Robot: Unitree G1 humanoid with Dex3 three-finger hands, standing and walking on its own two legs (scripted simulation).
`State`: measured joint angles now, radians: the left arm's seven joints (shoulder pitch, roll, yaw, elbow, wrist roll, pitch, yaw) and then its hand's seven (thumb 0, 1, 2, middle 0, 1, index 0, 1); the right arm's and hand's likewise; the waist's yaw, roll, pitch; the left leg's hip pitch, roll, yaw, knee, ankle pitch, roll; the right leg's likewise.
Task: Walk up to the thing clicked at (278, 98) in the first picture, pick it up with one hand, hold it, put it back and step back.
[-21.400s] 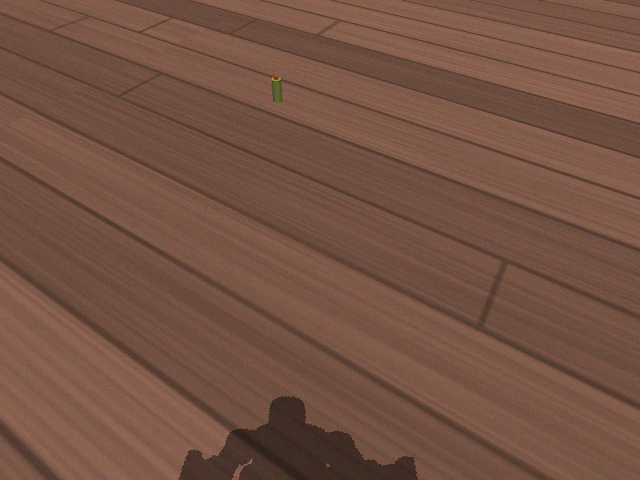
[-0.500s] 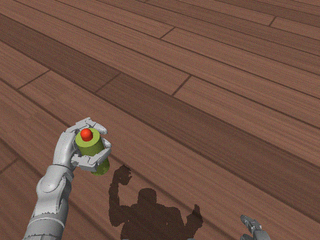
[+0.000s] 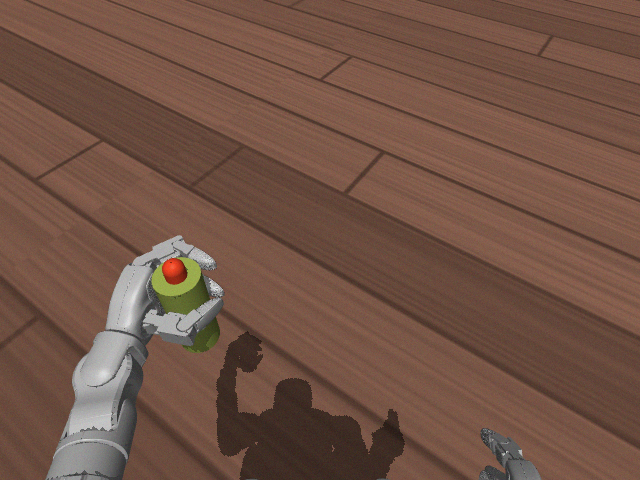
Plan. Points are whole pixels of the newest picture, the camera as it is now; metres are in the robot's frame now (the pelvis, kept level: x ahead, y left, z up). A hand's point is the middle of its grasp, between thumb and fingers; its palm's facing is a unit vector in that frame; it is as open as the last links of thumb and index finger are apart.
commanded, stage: crouch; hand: left
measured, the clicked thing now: (187, 303) +0.32 +0.17 +0.04
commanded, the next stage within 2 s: lower in 1.94 s
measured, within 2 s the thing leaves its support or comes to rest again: neither
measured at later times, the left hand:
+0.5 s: hand (210, 337) +0.33 +0.16 -0.07, palm faces -0.12 -0.99 +0.03, open 7.5 cm
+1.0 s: hand (238, 386) +0.34 +0.16 -0.31, palm faces -0.13 -0.99 -0.02, open 7.5 cm
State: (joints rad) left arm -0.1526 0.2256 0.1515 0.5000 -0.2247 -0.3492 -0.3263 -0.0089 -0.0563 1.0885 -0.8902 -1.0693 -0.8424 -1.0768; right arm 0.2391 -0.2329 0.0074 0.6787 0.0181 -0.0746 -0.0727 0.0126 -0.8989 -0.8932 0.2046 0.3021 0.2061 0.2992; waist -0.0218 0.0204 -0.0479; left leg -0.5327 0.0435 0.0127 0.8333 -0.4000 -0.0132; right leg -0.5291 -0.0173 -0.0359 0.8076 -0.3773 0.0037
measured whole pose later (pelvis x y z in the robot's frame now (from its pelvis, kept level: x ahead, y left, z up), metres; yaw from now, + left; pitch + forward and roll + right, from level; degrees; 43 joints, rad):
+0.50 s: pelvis -0.02 +0.00 -0.07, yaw +0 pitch +18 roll -1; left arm -0.28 0.23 0.21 0.78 -0.21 -0.60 -0.37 -0.01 -0.06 1.09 -0.90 -1.06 -0.85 -1.07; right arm 0.22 -0.25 -0.01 0.67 -0.03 -0.12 -0.01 0.01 -0.89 -0.89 0.20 0.30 0.21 0.30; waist -0.06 -0.01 -0.11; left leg -1.00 0.04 -0.01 1.21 -0.52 -0.01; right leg -1.00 -0.03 -0.04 1.19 -0.50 0.00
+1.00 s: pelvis -0.07 +0.00 -0.28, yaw +0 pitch +33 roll -2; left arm -0.55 0.27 0.27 0.99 -0.15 -0.77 -0.34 -0.01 -0.06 1.10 -0.90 -1.06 -0.85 -1.07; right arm 0.11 -0.25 0.01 0.70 -0.08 -0.13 0.07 0.01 -0.90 -0.90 0.21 0.30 0.21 0.30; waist -0.08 0.00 -0.18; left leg -1.90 0.02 -0.04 2.01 -0.68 -0.01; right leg -1.89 -0.05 -0.03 1.98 -0.66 0.00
